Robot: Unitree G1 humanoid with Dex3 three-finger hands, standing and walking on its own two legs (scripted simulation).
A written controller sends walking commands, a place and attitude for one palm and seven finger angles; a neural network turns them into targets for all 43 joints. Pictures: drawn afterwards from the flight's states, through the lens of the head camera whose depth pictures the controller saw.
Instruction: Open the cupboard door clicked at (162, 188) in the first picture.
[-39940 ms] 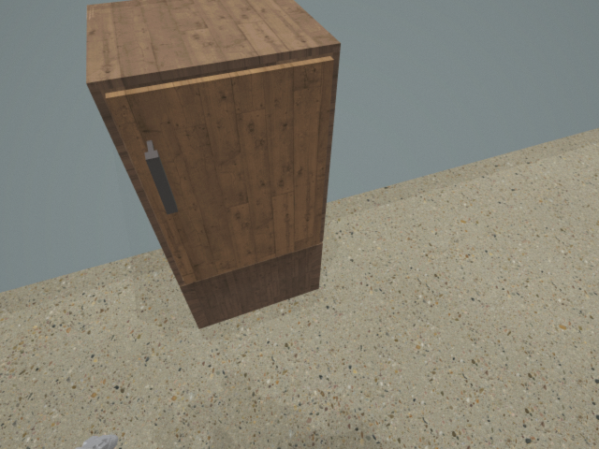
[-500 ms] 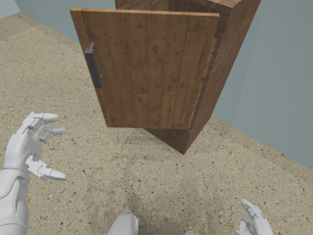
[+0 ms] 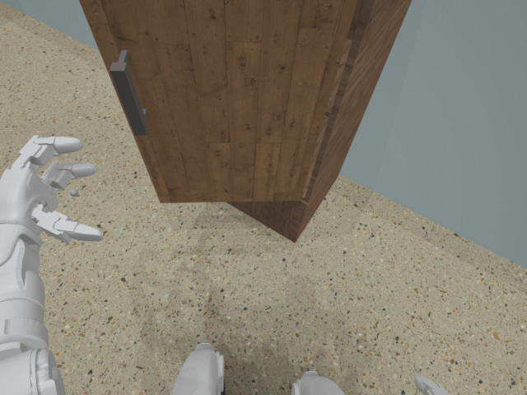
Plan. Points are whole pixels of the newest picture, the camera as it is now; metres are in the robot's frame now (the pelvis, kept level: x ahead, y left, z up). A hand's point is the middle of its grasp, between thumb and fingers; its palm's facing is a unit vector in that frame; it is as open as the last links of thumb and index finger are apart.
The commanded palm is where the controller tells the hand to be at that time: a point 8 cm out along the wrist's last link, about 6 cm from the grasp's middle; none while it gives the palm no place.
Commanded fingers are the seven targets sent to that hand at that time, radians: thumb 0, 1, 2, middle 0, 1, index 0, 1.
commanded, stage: move the hooked fingers beside the handle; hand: left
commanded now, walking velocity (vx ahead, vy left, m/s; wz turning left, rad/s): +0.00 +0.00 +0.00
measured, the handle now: (133, 94) +0.61 +0.26 +0.06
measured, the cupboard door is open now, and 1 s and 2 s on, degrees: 36 36 36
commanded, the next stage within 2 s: slide the fingers in behind the handle in 1.80 s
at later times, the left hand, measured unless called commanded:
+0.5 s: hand (81, 150) +0.46 +0.31 +0.07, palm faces +0.10 -0.99 +0.02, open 14.0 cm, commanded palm +0.45 +0.35 +0.07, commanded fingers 0.00 -0.50 0.30 -0.30 -1.20 -0.30 -1.20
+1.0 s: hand (88, 118) +0.53 +0.32 +0.07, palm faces +0.08 -1.00 +0.02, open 14.0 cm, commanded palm +0.54 +0.34 +0.06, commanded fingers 0.00 -0.50 0.30 -0.30 -1.20 -0.30 -1.20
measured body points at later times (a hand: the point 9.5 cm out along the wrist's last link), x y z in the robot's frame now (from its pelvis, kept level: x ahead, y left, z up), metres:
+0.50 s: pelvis +0.00 +0.01 -0.02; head +0.12 +0.04 +0.42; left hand +0.45 +0.36 +0.07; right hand +0.04 -0.27 -0.12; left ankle +0.08 +0.12 -0.66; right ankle -0.02 -0.13 -0.66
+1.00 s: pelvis +0.00 +0.02 -0.03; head +0.17 +0.06 +0.38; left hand +0.52 +0.37 +0.07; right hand +0.00 -0.26 -0.12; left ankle +0.08 +0.12 -0.66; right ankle -0.02 -0.13 -0.66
